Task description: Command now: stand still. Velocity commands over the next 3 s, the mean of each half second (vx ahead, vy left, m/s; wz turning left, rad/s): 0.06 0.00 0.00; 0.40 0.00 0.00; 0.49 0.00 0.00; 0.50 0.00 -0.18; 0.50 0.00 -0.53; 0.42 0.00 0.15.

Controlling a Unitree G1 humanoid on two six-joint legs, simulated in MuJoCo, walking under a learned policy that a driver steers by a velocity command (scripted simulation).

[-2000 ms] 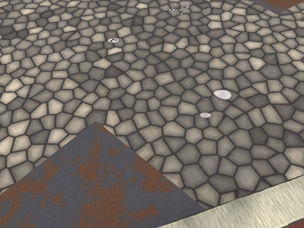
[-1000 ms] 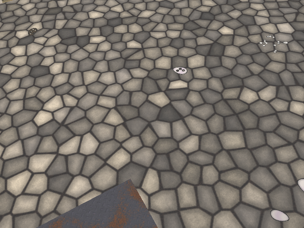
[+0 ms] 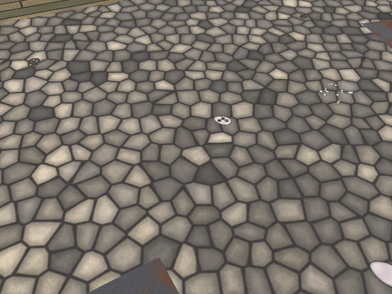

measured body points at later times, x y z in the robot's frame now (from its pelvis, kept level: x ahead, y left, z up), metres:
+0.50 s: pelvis +0.04 +0.01 +0.00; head +0.04 +0.01 +0.45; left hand -0.05 +0.20 -0.16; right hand +0.10 -0.22 -0.16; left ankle -0.06 +0.14 -0.62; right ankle +0.05 -0.10 -0.75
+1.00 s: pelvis +0.18 +0.10 +0.00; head +0.18 +0.13 +0.45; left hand +0.35 +0.35 -0.12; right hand +0.06 -0.11 -0.13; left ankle +0.11 +0.16 -0.75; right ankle +0.36 -0.08 -0.65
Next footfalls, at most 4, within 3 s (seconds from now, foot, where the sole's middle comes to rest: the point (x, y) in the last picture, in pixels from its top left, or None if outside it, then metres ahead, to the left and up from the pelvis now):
0.70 left None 0.15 0.16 -0.78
1.28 right None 0.52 -0.02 -0.78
1.78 left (142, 224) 0.83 0.24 -0.78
2.36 right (211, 177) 1.07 -0.03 -0.78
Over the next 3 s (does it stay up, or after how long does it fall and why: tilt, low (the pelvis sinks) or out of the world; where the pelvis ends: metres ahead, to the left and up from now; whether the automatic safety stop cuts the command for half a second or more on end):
stays up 1.30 0.01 -0.02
